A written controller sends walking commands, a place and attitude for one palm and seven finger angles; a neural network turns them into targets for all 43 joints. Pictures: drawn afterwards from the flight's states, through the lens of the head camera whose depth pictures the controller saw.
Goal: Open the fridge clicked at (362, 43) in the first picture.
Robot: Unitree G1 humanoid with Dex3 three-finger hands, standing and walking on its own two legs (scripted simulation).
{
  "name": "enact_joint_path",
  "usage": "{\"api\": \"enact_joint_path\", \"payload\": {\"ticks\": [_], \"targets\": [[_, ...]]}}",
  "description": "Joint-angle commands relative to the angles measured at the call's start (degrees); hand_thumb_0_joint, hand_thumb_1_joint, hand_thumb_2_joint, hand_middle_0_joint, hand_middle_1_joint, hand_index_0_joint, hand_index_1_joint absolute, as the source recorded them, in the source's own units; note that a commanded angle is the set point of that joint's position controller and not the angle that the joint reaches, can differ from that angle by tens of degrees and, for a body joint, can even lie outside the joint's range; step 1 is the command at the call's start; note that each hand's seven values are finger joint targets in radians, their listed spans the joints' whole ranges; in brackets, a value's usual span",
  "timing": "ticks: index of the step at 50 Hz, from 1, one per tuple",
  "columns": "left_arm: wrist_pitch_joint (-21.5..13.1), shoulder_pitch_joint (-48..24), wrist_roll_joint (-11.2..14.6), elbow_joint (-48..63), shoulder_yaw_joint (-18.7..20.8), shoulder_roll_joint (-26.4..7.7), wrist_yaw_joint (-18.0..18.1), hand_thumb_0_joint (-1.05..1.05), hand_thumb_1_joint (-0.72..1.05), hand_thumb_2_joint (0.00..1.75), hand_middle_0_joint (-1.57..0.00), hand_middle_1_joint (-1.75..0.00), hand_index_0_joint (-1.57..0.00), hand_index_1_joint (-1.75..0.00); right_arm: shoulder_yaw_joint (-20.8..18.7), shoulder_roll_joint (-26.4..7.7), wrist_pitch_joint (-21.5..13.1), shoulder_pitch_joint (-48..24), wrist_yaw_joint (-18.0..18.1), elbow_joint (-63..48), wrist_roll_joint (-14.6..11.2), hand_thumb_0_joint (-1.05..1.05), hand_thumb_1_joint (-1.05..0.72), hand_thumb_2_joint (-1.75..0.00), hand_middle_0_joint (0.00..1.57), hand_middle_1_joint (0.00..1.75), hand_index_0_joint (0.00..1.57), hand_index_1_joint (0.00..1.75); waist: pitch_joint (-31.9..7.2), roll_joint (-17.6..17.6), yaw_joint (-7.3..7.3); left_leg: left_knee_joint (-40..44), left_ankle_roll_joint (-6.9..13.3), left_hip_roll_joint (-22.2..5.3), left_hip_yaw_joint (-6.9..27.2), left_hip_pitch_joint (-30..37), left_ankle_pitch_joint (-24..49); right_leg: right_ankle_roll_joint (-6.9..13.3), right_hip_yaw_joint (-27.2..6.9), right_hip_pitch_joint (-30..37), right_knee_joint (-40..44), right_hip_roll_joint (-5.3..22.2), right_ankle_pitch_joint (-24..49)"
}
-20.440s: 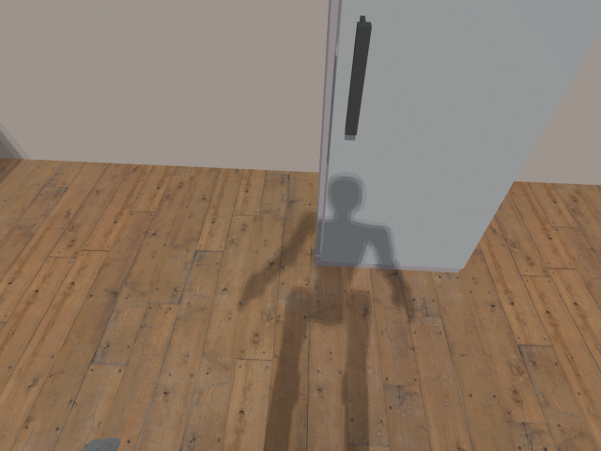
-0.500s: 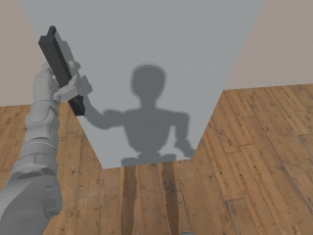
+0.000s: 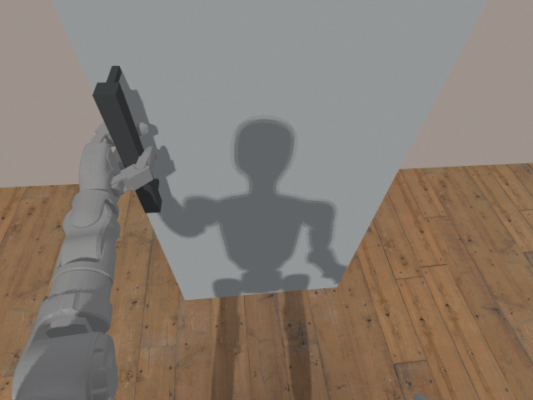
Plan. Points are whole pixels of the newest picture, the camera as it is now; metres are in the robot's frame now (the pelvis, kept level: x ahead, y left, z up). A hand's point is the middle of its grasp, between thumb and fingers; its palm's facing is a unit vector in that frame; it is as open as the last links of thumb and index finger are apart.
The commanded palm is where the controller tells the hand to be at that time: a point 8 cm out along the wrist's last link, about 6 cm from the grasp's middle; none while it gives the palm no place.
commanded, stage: pull the door a little, standing still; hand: left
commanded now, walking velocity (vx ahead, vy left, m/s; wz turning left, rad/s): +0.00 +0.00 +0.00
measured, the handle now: (136, 148) +0.48 +0.22 +0.10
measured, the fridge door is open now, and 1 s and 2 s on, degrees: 0 19 63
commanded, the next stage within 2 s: walk backward, drawing the door open in 0.34 s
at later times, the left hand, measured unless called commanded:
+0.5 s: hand (144, 206) +0.36 +0.18 +0.11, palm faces +0.08 -0.99 -0.10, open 7.0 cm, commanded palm +0.32 +0.23 +0.11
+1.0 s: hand (164, 261) +0.28 +0.14 +0.11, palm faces +0.26 -0.95 -0.18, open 7.0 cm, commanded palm +0.23 +0.18 +0.11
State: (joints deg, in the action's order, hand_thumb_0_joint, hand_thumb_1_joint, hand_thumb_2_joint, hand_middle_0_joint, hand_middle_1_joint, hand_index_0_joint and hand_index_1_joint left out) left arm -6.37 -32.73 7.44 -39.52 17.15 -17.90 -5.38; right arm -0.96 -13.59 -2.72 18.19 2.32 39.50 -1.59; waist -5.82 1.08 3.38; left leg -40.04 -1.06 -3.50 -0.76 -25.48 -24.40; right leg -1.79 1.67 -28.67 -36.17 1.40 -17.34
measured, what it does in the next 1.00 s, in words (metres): lifts its left foot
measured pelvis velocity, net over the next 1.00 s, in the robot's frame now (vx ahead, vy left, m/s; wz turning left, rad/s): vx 0.01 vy -0.04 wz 0.11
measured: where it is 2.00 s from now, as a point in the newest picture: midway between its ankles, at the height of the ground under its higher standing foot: outside the picture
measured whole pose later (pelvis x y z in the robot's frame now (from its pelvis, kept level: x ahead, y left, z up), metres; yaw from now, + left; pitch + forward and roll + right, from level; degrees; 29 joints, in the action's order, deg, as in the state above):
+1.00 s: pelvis +0.01 -0.04 +0.00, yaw +6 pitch +2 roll +1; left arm -0.9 9.2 2.7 8.9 2.1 -8.8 6.4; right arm 0.8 -13.5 0.2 10.1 6.3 32.8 0.6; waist -0.9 2.7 0.2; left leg -35.1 -0.9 -1.6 -2.6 -19.3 -15.7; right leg -0.2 8.1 -19.5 -42.2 4.3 -23.2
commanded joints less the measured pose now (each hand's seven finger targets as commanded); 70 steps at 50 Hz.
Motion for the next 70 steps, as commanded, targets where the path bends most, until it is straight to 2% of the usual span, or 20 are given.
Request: {"api": "enact_joint_path", "payload": {"ticks": [1,22,23,25,30,35,39,41,43,45,47,48,49,50,54,57,60,62,64,70], "targets": [[-3.6,-15.2,0.8,12.3,1.0,-9.6,-1.4,0.00,0.90,0.90,-0.45,-1.40,-0.45,-1.40,-3.0,-8.4,-1.7,2.7,0.6,-6.2,0.0,0.00,-0.90,-0.90,0.20,0.30,0.20,0.30,-21.9,3.9,-1.81,1.6,-0.5,1.9,0.2,8.3,45.5,2.9,1.2,16.1,-1.5,-2.3,34.6],[2.3,37.3,4.8,60.8,-2.8,-1.0,0.8,0.00,0.90,0.90,-0.45,-1.40,-0.45,-1.40,-2.4,-5.9,-3.9,-8.4,-0.6,-15.8,-1.1,0.00,-0.90,-0.90,0.20,0.30,0.20,0.30,-14.7,3.2,-7.17,7.1,-0.7,1.5,-1.5,11.1,44.3,3.3,3.0,25.3,2.1,-1.6,37.4],[-1.2,2.4,-4.7,61.0,7.2,-23.7,7.4,0.00,0.90,0.90,-0.45,-1.40,-0.45,-1.40,-1.1,-6.9,-3.5,-3.9,1.9,-13.3,-0.2,0.00,-0.90,-0.90,0.20,0.30,0.20,0.30,-7.9,2.4,-1.52,5.8,0.5,1.0,-1.0,8.6,33.1,3.7,-3.4,23.4,5.4,4.2,38.1],[0.7,24.7,-5.3,48.8,-4.5,-4.0,9.7,0.00,0.90,0.90,-0.45,-1.40,-0.45,-1.40,-1.5,-6.2,-2.0,-5.9,3.7,-12.6,1.2,0.00,-0.90,-0.90,0.20,0.30,0.20,0.30,-9.5,-0.8,-1.45,5.3,1.0,-0.6,-0.2,12.2,43.4,3.2,0.3,21.8,1.4,6.1,43.3],[2.3,28.7,-6.2,56.1,-10.6,0.4,10.7,0.00,0.90,0.90,-0.45,-1.40,-0.45,-1.40,-0.6,-5.9,-0.1,-9.0,2.3,-14.9,2.4,0.00,-0.90,-0.90,0.20,0.30,0.20,0.30,-6.9,10.0,-1.50,8.3,1.5,-6.0,6.4,27.2,75.6,0.5,3.5,8.9,0.6,-0.8,10.8],[2.4,33.0,-6.5,58.2,-11.2,1.1,11.1,0.00,0.90,0.90,-0.45,-1.40,-0.45,-1.40,0.0,-5.6,1.1,-11.1,1.4,-16.3,2.8,0.00,-0.90,-0.90,0.20,0.30,0.20,0.30,-6.1,7.6,-1.55,7.3,0.9,-5.2,6.5,24.6,75.6,1.3,3.8,12.7,4.3,-0.5,20.3],[1.9,36.7,-5.8,59.4,-10.0,0.6,11.3,0.00,0.90,0.90,-0.45,-1.40,-0.45,-1.40,0.1,-4.9,1.4,-11.7,1.7,-17.0,2.3,0.00,-0.90,-0.90,0.20,0.30,0.20,0.30,-8.3,2.5,-2.10,3.7,-0.1,-2.5,3.9,15.8,57.2,4.0,2.9,21.5,5.4,3.1,38.1],[0.8,37.9,-5.4,59.5,-8.0,-1.1,11.7,0.00,0.90,0.90,-0.45,-1.40,-0.45,-1.40,0.3,-3.9,1.0,-12.0,2.8,-17.4,1.7,0.00,-0.90,-0.90,0.20,0.30,0.20,0.30,-9.9,-6.2,-3.03,-0.7,-1.5,2.4,-0.6,1.3,25.8,7.6,0.8,32.8,4.4,9.9,58.1],[0.4,39.3,-5.6,57.2,-6.2,-2.6,12.4,0.00,0.90,0.90,-0.45,-1.40,-0.45,-1.40,0.7,-2.6,0.4,-12.4,4.1,-16.9,1.6,0.00,-0.90,-0.90,0.20,0.30,0.20,0.30,-8.4,-11.1,-4.56,-6.5,-0.7,5.5,-1.2,-7.4,1.2,9.8,-1.1,35.6,5.6,15.8,63.4],[0.7,36.3,-6.1,58.8,-10.4,1.5,11.9,0.00,0.90,0.90,-0.45,-1.40,-0.45,-1.40,1.6,-1.6,0.0,-12.7,4.5,-16.1,2.4,0.00,-0.90,-0.90,0.20,0.30,0.20,0.30,-8.2,-10.7,-3.67,-2.3,0.0,2.8,-1.8,-4.7,1.5,9.7,0.3,31.6,4.0,16.7,59.0],[1.1,35.0,-5.5,61.1,-12.8,3.2,11.6,0.00,0.90,0.90,-0.45,-1.40,-0.45,-1.40,0.9,-3.0,0.0,-10.3,5.3,-15.1,2.2,0.00,-0.90,-0.90,0.20,0.30,0.20,0.30,-12.2,-7.3,-1.52,11.9,0.8,-0.1,-1.3,10.7,25.1,5.7,6.1,22.8,-5.8,10.7,43.6],[1.9,36.3,-4.4,62.3,-14.6,4.3,11.2,0.00,0.90,0.90,-0.45,-1.40,-0.45,-1.40,-0.7,-5.6,0.0,-10.3,5.6,-15.5,2.1,0.00,-0.90,-0.90,0.20,0.30,0.20,0.30,-14.5,4.2,-1.16,15.0,4.9,-8.7,12.0,26.3,54.5,0.6,7.2,8.0,-14.5,2.2,19.1],[2.1,38.1,-4.7,61.9,-16.3,6.4,11.2,0.00,0.90,0.90,-0.45,-1.40,-0.45,-1.40,-0.7,-5.3,0.3,-12.4,4.6,-16.2,3.1,0.00,-0.90,-0.90,0.20,0.30,0.20,0.30,-13.2,11.4,-2.61,19.1,9.3,-16.4,24.0,32.1,68.5,-1.2,0.7,0.3,-20.2,-3.2,-13.2],[2.4,38.5,-7.6,61.9,-15.4,4.8,11.4,0.00,0.90,0.90,-0.45,-1.40,-0.45,-1.40,-0.7,-5.1,0.7,-12.3,3.6,-15.9,4.2,0.00,-0.90,-0.90,0.20,0.30,0.20,0.30,-9.1,10.0,-2.95,16.9,11.0,-17.2,27.7,30.1,67.5,-1.4,-3.1,-4.2,-21.2,-2.5,-16.1],[2.9,39.7,-8.2,63.2,-14.5,3.8,10.8,0.00,0.90,0.90,-0.45,-1.40,-0.45,-1.40,-1.3,-4.6,-0.2,-14.4,2.8,-14.1,4.2,0.00,-0.90,-0.90,0.20,0.30,0.20,0.30,-6.6,10.6,-3.18,15.0,8.7,-14.0,21.5,23.3,51.9,-1.1,-4.4,-0.1,-9.5,-1.6,-8.0],[2.9,38.3,-6.9,62.0,-15.3,4.8,10.8,0.00,0.90,0.90,-0.45,-1.40,-0.45,-1.40,-1.0,-4.2,-1.2,-15.6,3.0,-13.7,3.1,0.00,-0.90,-0.90,0.20,0.30,0.20,0.30,-4.9,10.8,-3.09,16.8,5.3,-8.4,15.1,4.7,20.3,0.4,-1.8,17.4,6.3,-1.8,1.5],[3.0,35.6,-6.7,65.3,-13.7,1.9,11.6,0.00,0.90,0.90,-0.45,-1.40,-0.45,-1.40,-0.5,-1.4,-1.6,-16.7,3.3,-13.8,2.0,0.00,-0.90,-0.90,0.20,0.30,0.20,0.30,-3.2,-10.7,-3.93,-12.0,-0.8,4.3,-3.4,-2.9,-5.6,9.6,-11.0,10.5,22.6,15.4,-8.1],[3.6,37.6,-7.3,63.4,-14.1,1.7,11.6,0.00,0.90,0.90,-0.45,-1.40,-0.45,-1.40,-0.9,-1.9,-2.8,-14.4,3.8,-12.2,2.7,0.00,-0.90,-0.90,0.20,0.30,0.20,0.30,-4.6,-10.5,-4.48,-32.5,-0.7,2.4,-1.6,-5.7,-8.0,13.3,-10.5,10.6,20.8,17.3,-2.4],[2.8,35.2,-7.7,63.9,-17.1,4.1,10.8,0.00,0.90,0.90,-0.45,-1.40,-0.45,-1.40,-0.4,-1.5,-3.1,-13.0,4.0,-12.2,3.2,0.00,-0.90,-0.90,0.20,0.30,0.20,0.30,-3.2,-8.5,-3.59,-32.4,-1.3,0.1,-3.3,-5.3,-5.8,13.8,-2.8,12.1,17.4,16.0,4.3],[2.3,34.6,-7.9,68.0,-22.2,7.3,10.2,0.00,0.90,0.90,-0.45,-1.40,-0.45,-1.40,0.5,-2.4,-3.7,-8.5,4.3,-14.1,3.1,0.00,-0.90,-0.90,0.20,0.30,0.20,0.30,-1.4,-7.7,-1.96,-3.9,1.0,-0.4,-7.7,11.1,-5.7,8.2,4.8,6.4,16.6,11.5,-1.9]]}}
